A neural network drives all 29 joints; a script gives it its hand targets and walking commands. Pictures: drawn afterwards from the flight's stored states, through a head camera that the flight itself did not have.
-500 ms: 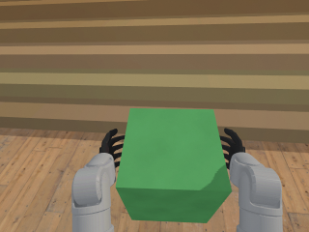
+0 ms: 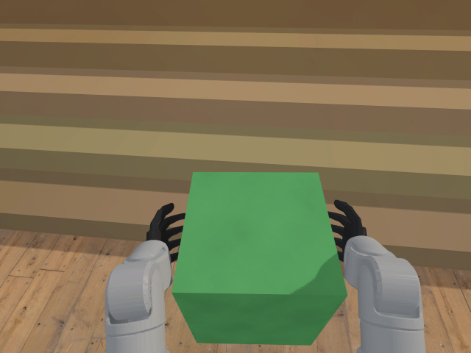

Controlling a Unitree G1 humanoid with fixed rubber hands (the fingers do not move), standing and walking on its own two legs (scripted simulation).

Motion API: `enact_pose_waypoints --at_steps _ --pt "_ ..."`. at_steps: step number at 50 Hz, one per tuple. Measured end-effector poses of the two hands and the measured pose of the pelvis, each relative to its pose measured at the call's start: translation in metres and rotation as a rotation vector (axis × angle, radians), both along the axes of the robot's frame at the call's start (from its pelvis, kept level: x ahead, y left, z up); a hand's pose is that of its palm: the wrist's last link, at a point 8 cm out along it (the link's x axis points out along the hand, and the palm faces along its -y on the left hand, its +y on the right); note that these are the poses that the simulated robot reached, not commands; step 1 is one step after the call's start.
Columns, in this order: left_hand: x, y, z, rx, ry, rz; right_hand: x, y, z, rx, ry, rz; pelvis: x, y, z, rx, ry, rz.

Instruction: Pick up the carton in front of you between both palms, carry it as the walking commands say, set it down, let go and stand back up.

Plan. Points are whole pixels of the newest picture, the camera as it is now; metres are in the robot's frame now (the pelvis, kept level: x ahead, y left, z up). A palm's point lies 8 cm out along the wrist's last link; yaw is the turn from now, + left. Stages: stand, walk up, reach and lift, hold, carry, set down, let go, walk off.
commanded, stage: carry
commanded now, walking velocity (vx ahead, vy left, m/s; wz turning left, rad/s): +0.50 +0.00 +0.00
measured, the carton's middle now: (254, 262) +0.28 +0.00 +0.01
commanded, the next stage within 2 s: none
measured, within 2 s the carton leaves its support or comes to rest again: neither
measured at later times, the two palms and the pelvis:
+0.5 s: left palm (197, 73) +0.67 +0.12 +0.17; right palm (324, 71) +0.69 -0.18 +0.16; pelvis +0.32 -0.04 +0.00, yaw +2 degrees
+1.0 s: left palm (215, 27) +1.03 +0.10 +0.15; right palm (308, 28) +1.00 -0.19 +0.15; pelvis +0.62 -0.02 +0.02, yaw +1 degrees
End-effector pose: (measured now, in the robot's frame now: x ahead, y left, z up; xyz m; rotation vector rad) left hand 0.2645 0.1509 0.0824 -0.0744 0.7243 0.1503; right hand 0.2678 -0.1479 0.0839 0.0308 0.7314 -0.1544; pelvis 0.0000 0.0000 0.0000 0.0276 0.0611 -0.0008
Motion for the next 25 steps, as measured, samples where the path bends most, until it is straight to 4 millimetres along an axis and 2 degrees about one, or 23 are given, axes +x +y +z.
enact_pose_waypoints --at_steps 3,6,12,16,21,25 --pt "0.039 -0.001 0.005 0.003 0.032 -0.033 0.029 -0.001 0.004 0.005 0.033 -0.035 0.032 0.007 0.013 -0.018 0.009 -0.015" --pt "0.079 -0.003 0.019 -0.001 0.008 -0.054 0.062 -0.003 0.019 0.003 0.009 -0.058 0.066 0.010 0.024 -0.036 0.018 -0.016" --pt "0.163 -0.005 0.052 -0.012 -0.097 -0.035 0.151 -0.005 0.055 0.010 -0.096 -0.053 0.145 0.004 0.031 -0.049 0.020 -0.002" --pt "0.228 -0.010 0.071 0.005 -0.171 -0.010 0.225 -0.010 0.071 0.019 -0.170 -0.023 0.203 -0.007 0.022 -0.033 0.007 0.007" --pt "0.333 -0.024 0.088 0.090 -0.212 -0.018 0.339 -0.024 0.078 -0.008 -0.213 0.050 0.278 -0.026 -0.005 -0.023 -0.019 0.028" --pt "0.404 -0.029 0.088 0.126 -0.101 -0.013 0.420 -0.029 0.077 -0.022 -0.106 0.101 0.317 -0.036 -0.002 -0.024 -0.005 0.032"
